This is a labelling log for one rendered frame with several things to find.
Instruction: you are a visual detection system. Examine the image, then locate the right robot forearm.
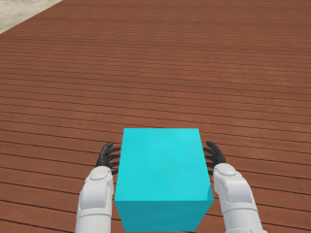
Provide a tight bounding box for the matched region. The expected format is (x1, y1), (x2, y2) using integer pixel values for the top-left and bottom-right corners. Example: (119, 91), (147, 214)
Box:
(213, 163), (267, 233)

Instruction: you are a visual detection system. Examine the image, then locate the robot right hand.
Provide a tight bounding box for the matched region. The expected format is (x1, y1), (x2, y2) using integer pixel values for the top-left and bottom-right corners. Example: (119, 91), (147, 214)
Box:
(202, 141), (226, 176)

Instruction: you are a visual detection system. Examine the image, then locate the left robot forearm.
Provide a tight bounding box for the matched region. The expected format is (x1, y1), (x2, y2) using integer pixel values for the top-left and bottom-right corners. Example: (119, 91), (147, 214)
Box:
(75, 166), (114, 233)

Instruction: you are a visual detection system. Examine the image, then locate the robot left hand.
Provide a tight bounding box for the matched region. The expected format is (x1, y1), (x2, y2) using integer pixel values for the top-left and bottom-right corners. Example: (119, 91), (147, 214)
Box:
(95, 142), (121, 175)

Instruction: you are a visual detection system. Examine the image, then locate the carton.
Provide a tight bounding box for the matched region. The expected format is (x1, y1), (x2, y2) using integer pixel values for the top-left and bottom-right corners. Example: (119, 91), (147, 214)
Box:
(114, 128), (215, 232)

